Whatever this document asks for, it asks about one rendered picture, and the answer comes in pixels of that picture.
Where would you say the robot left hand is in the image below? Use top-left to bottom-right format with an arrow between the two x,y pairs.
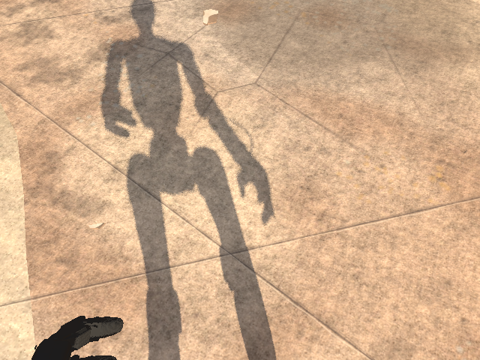
31,316 -> 124,360

